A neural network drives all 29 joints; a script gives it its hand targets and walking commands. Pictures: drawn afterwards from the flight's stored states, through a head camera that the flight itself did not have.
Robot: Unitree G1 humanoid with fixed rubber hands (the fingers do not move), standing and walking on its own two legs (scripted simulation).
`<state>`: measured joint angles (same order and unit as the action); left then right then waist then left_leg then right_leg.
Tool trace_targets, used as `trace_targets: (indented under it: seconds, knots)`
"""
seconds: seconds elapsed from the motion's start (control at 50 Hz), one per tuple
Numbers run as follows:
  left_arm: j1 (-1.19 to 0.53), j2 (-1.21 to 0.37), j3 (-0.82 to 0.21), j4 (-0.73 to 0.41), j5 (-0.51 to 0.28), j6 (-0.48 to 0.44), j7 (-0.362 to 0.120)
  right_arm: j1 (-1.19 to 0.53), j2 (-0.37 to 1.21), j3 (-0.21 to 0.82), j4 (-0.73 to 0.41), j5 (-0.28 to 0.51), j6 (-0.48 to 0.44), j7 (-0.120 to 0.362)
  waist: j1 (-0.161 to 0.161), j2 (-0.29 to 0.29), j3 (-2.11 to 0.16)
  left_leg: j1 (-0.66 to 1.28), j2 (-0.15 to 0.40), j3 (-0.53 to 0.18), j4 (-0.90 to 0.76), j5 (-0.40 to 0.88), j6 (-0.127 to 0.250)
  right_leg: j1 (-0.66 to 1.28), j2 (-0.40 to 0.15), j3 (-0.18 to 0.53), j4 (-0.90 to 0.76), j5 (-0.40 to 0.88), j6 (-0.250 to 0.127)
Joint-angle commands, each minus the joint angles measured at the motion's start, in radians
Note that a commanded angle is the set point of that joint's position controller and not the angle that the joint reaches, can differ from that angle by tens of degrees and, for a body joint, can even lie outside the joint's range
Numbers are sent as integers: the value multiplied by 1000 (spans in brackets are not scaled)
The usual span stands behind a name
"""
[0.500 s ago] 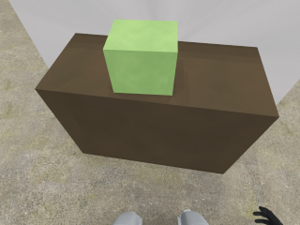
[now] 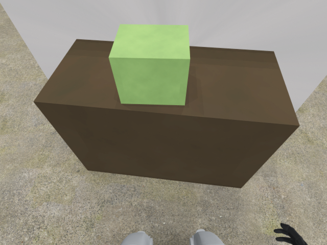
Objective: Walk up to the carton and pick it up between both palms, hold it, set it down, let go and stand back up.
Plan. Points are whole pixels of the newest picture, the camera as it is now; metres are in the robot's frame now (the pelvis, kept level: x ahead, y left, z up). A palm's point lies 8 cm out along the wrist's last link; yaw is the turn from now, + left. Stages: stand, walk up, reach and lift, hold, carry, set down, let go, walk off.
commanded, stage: walk up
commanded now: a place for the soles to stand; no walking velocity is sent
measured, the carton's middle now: (153, 65) +0.68 +0.06 +0.02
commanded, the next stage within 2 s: none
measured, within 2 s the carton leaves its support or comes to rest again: neither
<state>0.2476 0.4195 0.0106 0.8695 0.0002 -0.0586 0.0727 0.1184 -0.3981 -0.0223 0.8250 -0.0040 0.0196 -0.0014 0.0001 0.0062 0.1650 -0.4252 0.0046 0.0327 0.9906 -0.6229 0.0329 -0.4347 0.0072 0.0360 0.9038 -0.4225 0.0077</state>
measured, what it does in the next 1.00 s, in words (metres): steps on the spot: left foot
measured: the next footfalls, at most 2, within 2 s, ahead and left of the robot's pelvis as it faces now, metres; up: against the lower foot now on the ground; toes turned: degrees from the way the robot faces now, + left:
left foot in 0.04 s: +0.06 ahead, +0.11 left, +0.00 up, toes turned +0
left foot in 1.76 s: +0.10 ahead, +0.14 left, +0.00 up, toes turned +0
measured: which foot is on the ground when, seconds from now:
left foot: up 0.00-0.02, down 0.04-1.00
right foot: down 0.00-1.00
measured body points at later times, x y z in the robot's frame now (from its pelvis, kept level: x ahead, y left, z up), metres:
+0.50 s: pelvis -0.04 -0.01 +0.00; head -0.01 -0.02 +0.45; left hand +0.04 +0.32 -0.11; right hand +0.09 -0.32 -0.11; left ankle +0.02 +0.11 -0.69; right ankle +0.02 -0.14 -0.69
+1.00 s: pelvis -0.05 +0.00 +0.00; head -0.02 -0.01 +0.45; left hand +0.04 +0.32 -0.11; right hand +0.07 -0.33 -0.10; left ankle +0.02 +0.11 -0.69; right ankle +0.00 -0.14 -0.69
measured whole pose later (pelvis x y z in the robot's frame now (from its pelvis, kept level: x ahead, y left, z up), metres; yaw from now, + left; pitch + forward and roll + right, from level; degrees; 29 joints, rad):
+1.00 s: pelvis -0.05 +0.00 +0.00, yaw -3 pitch -6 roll +0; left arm 0.24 0.42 0.01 0.91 0.00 -0.05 0.03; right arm 0.14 -0.42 -0.02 0.83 0.00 0.00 0.02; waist 0.00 0.01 0.16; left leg -0.41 0.03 0.05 0.90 -0.39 0.02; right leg -0.41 0.00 0.04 0.92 -0.45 0.00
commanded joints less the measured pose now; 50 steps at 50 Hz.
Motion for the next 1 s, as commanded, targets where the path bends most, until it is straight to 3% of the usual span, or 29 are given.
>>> trace_targets:
  seconds: [0.0,0.02,0.04,0.06,0.08,0.16,0.2,0.24,0.28,0.3,0.32,0.38,0.42,0.44,0.48,0.5,0.52,0.6,0.62,0.64,0.66,0.68,0.7,0.76,0.82,0.88,0.92,0.96,0.98]
  knots:
    - [-37,264,73,-71,13,-8,-5,60,-215,-102,6,-3,-46,-4,-44,-153,-223,143,50,-142,-282,316,13,45,-213,381,-189,578,-214]
    - [-48,236,61,-80,8,-5,-12,108,-253,-121,5,-17,-55,-4,-71,-86,-271,280,121,-241,-393,373,51,-51,-132,255,-80,496,-136]
    - [-73,180,52,-82,2,1,-18,73,-294,-118,4,-22,-63,0,-57,98,-277,296,219,-401,-501,326,121,-116,-13,80,54,271,-75]
    - [-35,203,49,-58,1,10,-11,45,-289,-113,-12,-19,-64,5,-35,127,-165,194,353,-506,-561,382,185,-160,29,5,118,-159,-43]
    - [-26,254,71,-54,9,18,-10,18,-293,-121,-26,-31,-62,5,-48,109,-159,209,391,-540,-584,322,216,-173,23,42,179,-255,-48]
    - [34,224,76,-23,4,-6,-25,-47,-274,-104,-53,-33,-55,0,-8,185,-168,135,309,-385,-508,435,211,-72,-15,-19,106,-152,-56]
    - [80,237,86,5,11,-12,-38,-66,-290,-105,-43,-12,-47,4,16,100,-182,42,262,-283,-432,360,162,95,-10,-72,-103,4,-60]
    - [127,260,94,38,24,-23,-26,-116,-209,-83,-57,1,-33,8,61,18,-185,-83,128,-119,-220,334,40,223,-79,140,-281,188,-101]
    - [99,378,113,19,36,-27,-27,-115,-218,-99,-62,5,-13,1,65,-209,-193,-87,-7,-95,20,-56,-7,97,-311,654,-496,-4,-279]
    - [34,378,115,3,30,-25,-23,-72,-246,-100,-42,1,-13,3,35,-178,-176,-70,14,-110,26,-68,-12,77,-341,666,-519,-65,-323]
    - [-38,338,105,-19,27,-27,-25,-43,-262,-98,-30,-4,-17,7,14,-115,-161,-67,5,-121,-5,-44,-9,72,-291,592,-470,-42,-314]
    - [-26,303,90,-17,30,-15,-27,-8,-223,-107,-11,-6,-28,9,1,-206,-137,23,9,-87,-139,82,6,30,-232,504,-415,140,-250]
    - [-97,274,79,-35,28,-7,-33,67,-220,-111,11,-18,-35,12,-48,-166,-162,201,3,-62,-266,164,14,-92,-184,384,-370,28,-187]
    - [-111,265,73,-45,22,-1,-34,82,-236,-111,21,-19,-41,11,-55,-83,-171,237,48,-150,-369,128,32,-133,-144,357,-298,49,-153]
    - [-83,221,65,-26,15,7,-34,59,-304,-123,8,-20,-47,9,-65,126,-149,209,284,-440,-636,-158,143,-216,34,35,32,-63,-74]
    - [-19,240,75,-15,7,14,-31,11,-305,-119,-18,-30,-48,11,-42,131,-119,126,374,-550,-683,-165,216,-178,35,12,161,-188,-51]
    - [-6,257,83,-15,8,13,-36,-17,-311,-119,-27,-30,-49,6,-21,111,-94,60,379,-527,-682,-174,242,-132,7,-11,187,-193,-52]
    - [106,243,96,16,20,-7,-57,-119,-308,-102,-58,-23,-40,8,54,142,-121,-81,274,-302,-534,-20,172,117,-14,-63,-82,-27,-59]
    - [139,246,102,39,32,-9,-52,-136,-269,-96,-51,-13,-32,9,65,117,-131,-150,228,-244,-451,-20,115,209,3,-49,-153,15,-68]
    - [170,255,111,54,40,-18,-51,-103,-223,-92,-60,-10,-24,7,75,-48,-153,-193,159,-160,-283,-13,57,248,-42,133,-286,-63,-89]
    - [141,320,113,47,50,-26,-41,-113,-178,-84,-62,-5,-15,11,57,-186,-102,-238,19,-33,-35,10,-9,169,-213,522,-506,-199,-143]
    - [128,402,134,29,38,-28,-32,-107,-220,-91,-73,-11,-11,8,61,-186,-125,-205,8,-119,35,-31,-8,84,-295,729,-603,-359,-233]
    - [62,385,130,17,39,-35,-29,-59,-247,-92,-57,-17,-15,8,37,-109,-120,-196,10,-130,31,-28,-6,123,-327,741,-587,-328,-263]
    - [-15,339,115,9,32,-36,-16,-27,-239,-104,-34,-13,-15,19,13,-174,-133,-159,50,-99,-30,64,4,132,-260,539,-450,-2,-230]
    - [-52,332,97,-13,28,-26,-23,42,-259,-117,-7,-9,-27,16,-19,-116,-159,69,25,-66,-169,175,8,4,-228,455,-364,203,-215]
    - [-60,272,84,-20,15,-11,-29,74,-257,-119,-3,-9,-39,18,-46,-60,-166,239,118,-202,-389,124,45,-134,-127,300,-230,37,-121]
    - [-64,223,69,-20,8,3,-28,81,-322,-118,2,-20,-46,18,-62,150,-124,207,307,-488,-659,-91,137,-221,45,-9,67,-103,-55]
    - [36,251,81,-9,15,1,-31,21,-329,-121,-23,-32,-46,14,-18,122,-144,168,356,-484,-645,-77,218,-168,14,-4,163,-186,-54]
    - [6,257,80,-9,18,-2,-31,31,-329,-124,-44,-31,-45,13,-50,138,-145,169,368,-492,-628,-14,234,-197,-5,-2,158,-187,-52]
